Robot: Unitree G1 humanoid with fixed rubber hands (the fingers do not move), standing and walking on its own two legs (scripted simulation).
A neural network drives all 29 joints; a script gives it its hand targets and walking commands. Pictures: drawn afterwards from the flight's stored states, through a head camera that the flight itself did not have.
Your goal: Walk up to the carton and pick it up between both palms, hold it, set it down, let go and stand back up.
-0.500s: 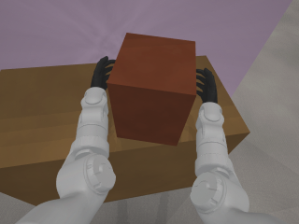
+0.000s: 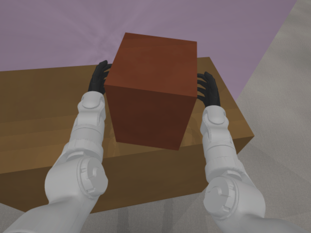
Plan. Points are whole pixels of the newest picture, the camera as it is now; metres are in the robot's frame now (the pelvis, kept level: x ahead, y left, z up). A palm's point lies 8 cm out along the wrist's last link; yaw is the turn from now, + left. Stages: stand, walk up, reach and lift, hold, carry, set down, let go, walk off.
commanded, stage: set down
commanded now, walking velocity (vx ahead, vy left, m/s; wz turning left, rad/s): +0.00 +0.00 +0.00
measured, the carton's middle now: (153, 95) +0.48 +0.00 +0.05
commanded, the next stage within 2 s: none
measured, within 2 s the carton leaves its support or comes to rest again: neither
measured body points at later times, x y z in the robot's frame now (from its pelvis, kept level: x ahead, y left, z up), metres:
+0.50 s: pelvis -0.01 +0.00 -0.01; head +0.05 +0.04 +0.43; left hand +0.48 +0.20 +0.11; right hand +0.46 -0.17 +0.12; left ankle +0.02 +0.10 -0.75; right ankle -0.02 -0.09 -0.75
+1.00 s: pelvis -0.01 +0.01 -0.01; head +0.01 +0.03 +0.44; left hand +0.48 +0.21 +0.22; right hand +0.46 -0.18 +0.21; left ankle +0.02 +0.10 -0.75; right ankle -0.02 -0.09 -0.75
